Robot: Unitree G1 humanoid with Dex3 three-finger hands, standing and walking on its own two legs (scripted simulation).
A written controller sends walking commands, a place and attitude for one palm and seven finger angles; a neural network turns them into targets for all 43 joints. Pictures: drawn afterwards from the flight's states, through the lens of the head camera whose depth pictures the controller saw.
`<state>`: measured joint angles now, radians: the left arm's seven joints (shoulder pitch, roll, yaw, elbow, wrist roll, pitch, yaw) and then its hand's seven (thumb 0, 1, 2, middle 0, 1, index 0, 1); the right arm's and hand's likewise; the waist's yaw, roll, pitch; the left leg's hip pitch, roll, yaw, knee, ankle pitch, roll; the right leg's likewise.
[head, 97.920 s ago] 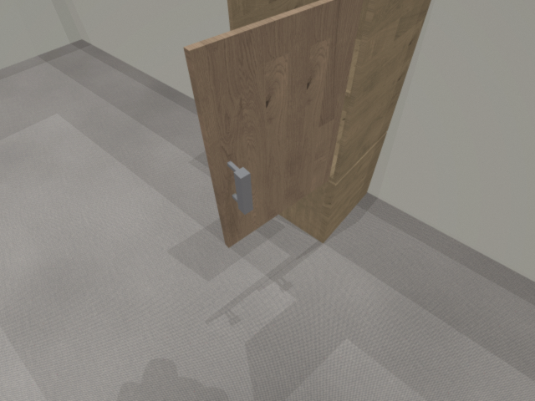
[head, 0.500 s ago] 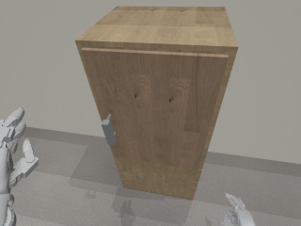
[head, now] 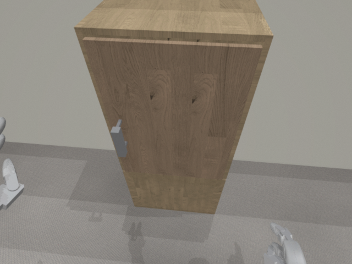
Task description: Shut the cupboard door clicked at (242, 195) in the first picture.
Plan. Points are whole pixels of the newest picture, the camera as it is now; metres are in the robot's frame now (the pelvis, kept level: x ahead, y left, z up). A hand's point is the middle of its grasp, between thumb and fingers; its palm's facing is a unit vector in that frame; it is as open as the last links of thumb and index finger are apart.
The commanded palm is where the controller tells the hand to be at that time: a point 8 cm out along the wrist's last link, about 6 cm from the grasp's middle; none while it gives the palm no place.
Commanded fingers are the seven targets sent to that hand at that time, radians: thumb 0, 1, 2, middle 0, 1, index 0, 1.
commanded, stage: step back with the hand held close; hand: left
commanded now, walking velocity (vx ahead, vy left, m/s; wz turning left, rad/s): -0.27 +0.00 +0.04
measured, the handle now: (121, 138) +0.52 +0.23 -0.08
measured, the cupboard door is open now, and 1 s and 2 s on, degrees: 0 0 0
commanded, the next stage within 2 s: stop stepping back and stand still in 1.32 s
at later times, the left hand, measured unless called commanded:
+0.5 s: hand out of the picture +0.14 +0.27 +0.17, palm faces +0.49 -0.74 -0.45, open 7.4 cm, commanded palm +0.08 +0.30 +0.18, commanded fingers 0.00 0.90 0.90 -0.20 -0.30 -0.20 -0.30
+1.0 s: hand out of the picture +0.07 +0.30 +0.17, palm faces +0.57 -0.71 -0.41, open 7.4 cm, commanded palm +0.02 +0.30 +0.18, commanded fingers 0.00 0.90 0.90 -0.20 -0.30 -0.20 -0.30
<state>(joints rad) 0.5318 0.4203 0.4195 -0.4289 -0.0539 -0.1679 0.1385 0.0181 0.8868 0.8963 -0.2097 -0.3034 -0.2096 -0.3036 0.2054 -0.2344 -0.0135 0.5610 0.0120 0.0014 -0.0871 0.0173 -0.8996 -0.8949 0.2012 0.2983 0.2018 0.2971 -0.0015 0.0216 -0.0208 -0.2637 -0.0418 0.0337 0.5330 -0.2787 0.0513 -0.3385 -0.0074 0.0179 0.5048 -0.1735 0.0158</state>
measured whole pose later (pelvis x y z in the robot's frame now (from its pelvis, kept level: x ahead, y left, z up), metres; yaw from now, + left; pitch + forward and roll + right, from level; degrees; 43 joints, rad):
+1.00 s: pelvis -0.11 +0.00 -0.01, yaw +3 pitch +4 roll -4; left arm 0.51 0.42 0.52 -0.51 -0.04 -0.30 0.16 0.02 0.89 0.90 -0.21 -0.30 -0.21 -0.30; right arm 0.20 -0.18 0.00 0.64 -0.02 -0.13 -0.06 0.02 -0.90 -0.89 0.20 0.30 0.20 0.30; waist 0.04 -0.02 -0.04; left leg -0.56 0.06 0.04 0.63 -0.14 0.05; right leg -0.27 0.09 0.08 0.57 -0.37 0.00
